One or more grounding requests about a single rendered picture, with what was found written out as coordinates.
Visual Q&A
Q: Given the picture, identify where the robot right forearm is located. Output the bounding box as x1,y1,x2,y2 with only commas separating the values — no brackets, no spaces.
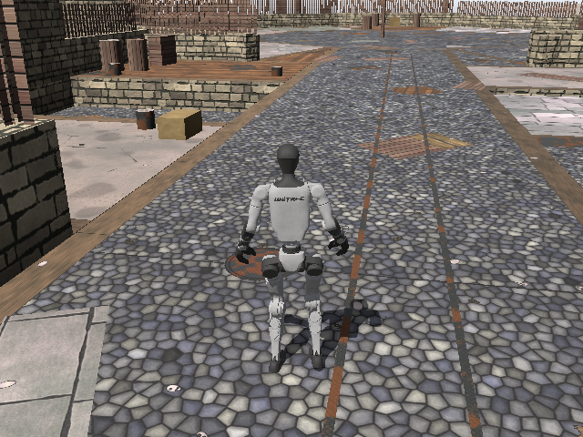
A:
328,217,346,244

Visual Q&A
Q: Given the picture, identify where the left robot thigh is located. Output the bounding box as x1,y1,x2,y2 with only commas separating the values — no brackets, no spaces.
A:
261,255,286,317

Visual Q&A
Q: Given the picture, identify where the left robot shin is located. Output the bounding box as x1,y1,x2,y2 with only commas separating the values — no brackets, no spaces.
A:
269,300,284,361

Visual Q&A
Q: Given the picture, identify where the left robot upper arm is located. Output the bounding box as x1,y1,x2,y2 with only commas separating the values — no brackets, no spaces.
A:
245,184,270,234

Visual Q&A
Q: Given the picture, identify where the left robot hand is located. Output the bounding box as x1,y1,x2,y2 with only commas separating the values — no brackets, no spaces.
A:
235,246,256,264

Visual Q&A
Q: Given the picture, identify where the right robot upper arm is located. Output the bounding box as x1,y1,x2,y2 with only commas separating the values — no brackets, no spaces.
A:
308,183,337,231

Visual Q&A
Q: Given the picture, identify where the right robot hand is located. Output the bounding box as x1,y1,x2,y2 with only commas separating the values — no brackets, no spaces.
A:
328,236,349,256

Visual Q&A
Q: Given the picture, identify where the robot left forearm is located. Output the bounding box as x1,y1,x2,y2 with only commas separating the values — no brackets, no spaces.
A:
237,220,254,250

